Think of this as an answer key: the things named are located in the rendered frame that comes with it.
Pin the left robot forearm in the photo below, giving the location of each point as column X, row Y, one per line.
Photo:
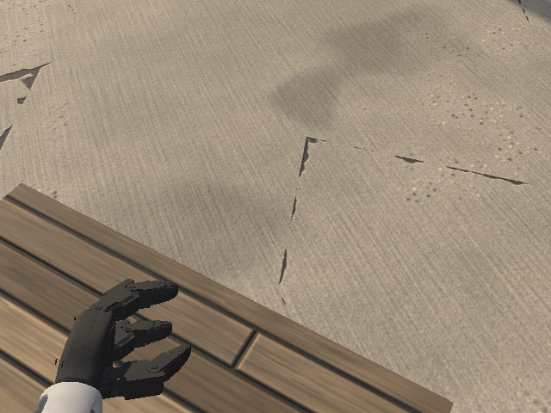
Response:
column 70, row 397

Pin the robot left hand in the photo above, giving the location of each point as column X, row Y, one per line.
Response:
column 96, row 341

